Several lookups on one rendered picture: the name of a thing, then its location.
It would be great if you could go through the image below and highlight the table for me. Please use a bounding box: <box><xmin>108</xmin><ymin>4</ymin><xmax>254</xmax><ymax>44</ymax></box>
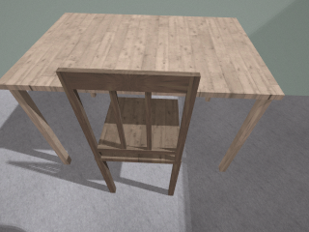
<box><xmin>0</xmin><ymin>13</ymin><xmax>285</xmax><ymax>172</ymax></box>

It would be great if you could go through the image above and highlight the chair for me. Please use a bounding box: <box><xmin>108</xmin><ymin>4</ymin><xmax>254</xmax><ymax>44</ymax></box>
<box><xmin>56</xmin><ymin>68</ymin><xmax>201</xmax><ymax>196</ymax></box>

